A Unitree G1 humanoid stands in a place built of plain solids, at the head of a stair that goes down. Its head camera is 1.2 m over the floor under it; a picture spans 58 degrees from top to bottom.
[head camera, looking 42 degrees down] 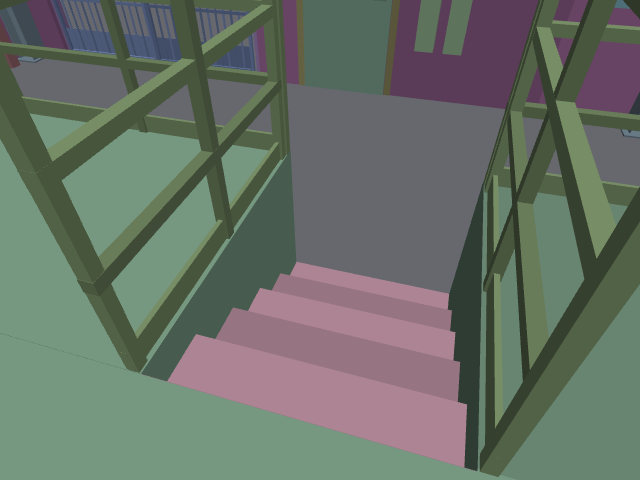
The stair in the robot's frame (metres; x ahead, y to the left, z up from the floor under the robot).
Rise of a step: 0.17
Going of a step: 0.28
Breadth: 1.02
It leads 16 degrees to the right of straight ahead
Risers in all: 6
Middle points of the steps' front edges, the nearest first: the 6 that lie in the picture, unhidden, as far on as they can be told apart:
0.58 0.07 0.00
0.85 -0.01 -0.17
1.12 -0.09 -0.34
1.38 -0.17 -0.51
1.65 -0.24 -0.68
1.92 -0.32 -0.85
